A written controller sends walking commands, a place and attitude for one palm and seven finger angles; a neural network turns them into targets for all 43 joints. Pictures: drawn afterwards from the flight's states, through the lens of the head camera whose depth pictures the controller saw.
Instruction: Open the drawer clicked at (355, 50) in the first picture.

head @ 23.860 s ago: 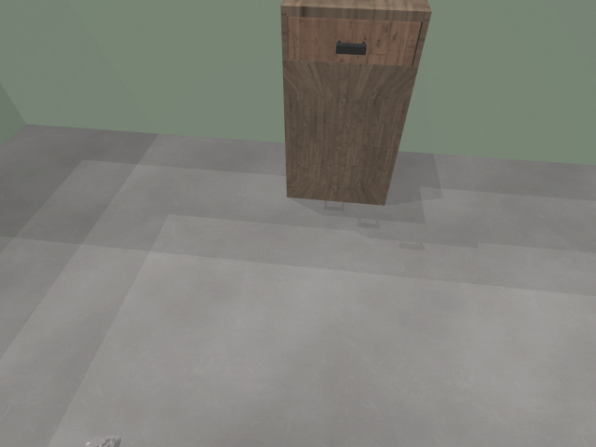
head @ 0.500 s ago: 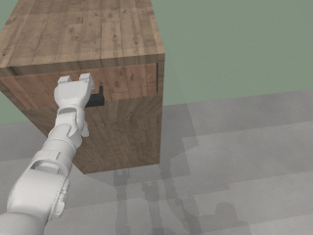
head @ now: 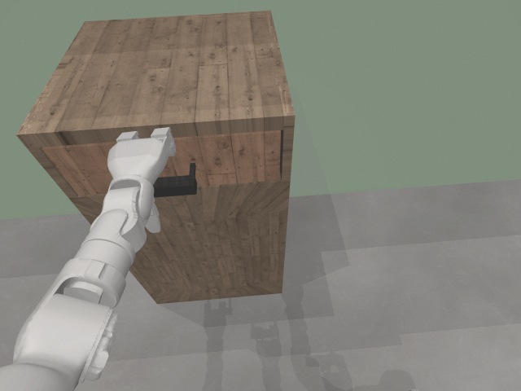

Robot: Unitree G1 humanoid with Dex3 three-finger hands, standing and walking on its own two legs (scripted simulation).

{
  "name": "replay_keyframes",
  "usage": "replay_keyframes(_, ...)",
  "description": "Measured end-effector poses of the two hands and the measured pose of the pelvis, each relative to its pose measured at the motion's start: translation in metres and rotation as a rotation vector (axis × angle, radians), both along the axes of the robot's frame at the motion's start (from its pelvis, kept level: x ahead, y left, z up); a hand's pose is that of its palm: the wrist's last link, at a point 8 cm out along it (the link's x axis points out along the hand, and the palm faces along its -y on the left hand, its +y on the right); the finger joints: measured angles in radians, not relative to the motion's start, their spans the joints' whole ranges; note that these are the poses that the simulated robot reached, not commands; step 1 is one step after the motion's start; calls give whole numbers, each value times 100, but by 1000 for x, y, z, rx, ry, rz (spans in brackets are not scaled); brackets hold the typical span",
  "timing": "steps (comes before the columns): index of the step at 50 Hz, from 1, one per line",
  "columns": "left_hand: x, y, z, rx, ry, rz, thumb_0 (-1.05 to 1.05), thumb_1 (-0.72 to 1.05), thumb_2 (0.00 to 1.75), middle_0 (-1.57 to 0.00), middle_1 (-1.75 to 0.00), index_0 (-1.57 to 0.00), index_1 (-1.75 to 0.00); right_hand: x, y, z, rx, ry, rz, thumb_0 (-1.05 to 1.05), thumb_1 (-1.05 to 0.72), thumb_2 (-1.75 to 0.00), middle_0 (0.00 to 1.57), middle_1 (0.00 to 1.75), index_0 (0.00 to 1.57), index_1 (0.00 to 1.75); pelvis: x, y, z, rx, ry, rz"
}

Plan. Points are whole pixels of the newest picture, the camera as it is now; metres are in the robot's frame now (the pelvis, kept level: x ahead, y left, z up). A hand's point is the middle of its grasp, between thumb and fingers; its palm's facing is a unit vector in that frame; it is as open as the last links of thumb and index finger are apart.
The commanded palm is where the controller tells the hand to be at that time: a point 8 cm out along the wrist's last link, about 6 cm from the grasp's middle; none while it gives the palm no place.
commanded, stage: re-aim the fingers above the handle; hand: left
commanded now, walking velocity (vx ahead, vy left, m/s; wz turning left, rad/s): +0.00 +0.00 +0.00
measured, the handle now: (170, 177) +0.50 +0.19 +0.00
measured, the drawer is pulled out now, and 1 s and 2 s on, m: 0.00 0.00 0.00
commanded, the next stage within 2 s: none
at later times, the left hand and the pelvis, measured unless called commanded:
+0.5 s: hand (158, 181) +0.44 +0.18 +0.07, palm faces -0.01 -0.03 -1.00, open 13.8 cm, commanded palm +0.42 +0.19 +0.12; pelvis -0.01 -0.01 +0.00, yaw +0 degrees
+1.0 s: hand (158, 177) +0.45 +0.18 +0.07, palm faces +0.01 -0.03 -1.00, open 13.8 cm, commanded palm +0.42 +0.19 +0.12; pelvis -0.01 -0.01 +0.00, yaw +0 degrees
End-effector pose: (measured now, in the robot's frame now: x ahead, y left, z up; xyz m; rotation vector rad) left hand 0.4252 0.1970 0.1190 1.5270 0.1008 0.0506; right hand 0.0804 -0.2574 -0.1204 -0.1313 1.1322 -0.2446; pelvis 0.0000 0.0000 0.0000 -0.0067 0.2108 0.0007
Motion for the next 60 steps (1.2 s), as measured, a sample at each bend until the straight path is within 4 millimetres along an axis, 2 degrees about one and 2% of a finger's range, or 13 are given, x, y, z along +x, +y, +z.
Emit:
replay_keyframes(8, -6, -3, -1, 7, -28, -2, 0, -49, 30, -32, -120, -32, -120, -2, -2, -2, 1, 7, 11, 1, -91, -90, 20, 30, 20, 30, -4, -4, 0, 2, -7, 6)
replay_keyframes(14, -5, -1, 4, 19, -21, 26, 0, -49, 30, -32, -120, -32, -120, -15, -7, -4, -1, 27, -5, 1, -91, -90, 20, 30, 20, 30, -7, -7, 0, 4, -10, 7)
replay_keyframes(26, -6, -17, 3, 15, -22, -18, 0, -49, 30, -32, -120, -32, -120, -43, -17, -4, -15, 59, -41, 1, -91, -90, 20, 30, 20, 30, -12, -11, 0, 7, -12, -3)
replay_keyframes(34, -2, -4, 3, 30, -14, 41, 0, -49, 30, -32, -120, -32, -120, -51, -20, -4, -19, 62, -56, 1, -91, -90, 20, 30, 20, 30, -15, -13, 1, 7, -6, -8)
replay_keyframes(38, -3, -3, 2, 31, 8, 33, 0, -49, 30, -32, -120, -31, -120, -52, -21, -3, -24, 66, -54, 1, -91, -90, 20, 30, 20, 30, -14, -13, 1, 6, -6, -3)
replay_keyframes(46, 1, -14, 0, 12, -18, -28, 0, -49, 30, -32, -120, -32, -120, -48, -20, -2, -32, 63, -45, 1, -91, -90, 20, 30, 20, 30, -13, -10, -1, 4, 6, -2)
replay_keyframes(54, 3, -11, 0, 22, -27, 22, 0, -49, 30, -32, -120, -31, -120, -42, -13, -4, -6, 56, -47, 1, -91, -90, 20, 30, 20, 30, -10, -8, 0, 4, 8, -8)
replay_keyframes(60, 0, -27, -2, -4, -16, -26, 0, -49, 30, -32, -120, -31, -120, -34, -7, -5, 3, 50, -31, 1, -91, -90, 20, 30, 20, 30, -8, -6, 1, 3, -3, -1)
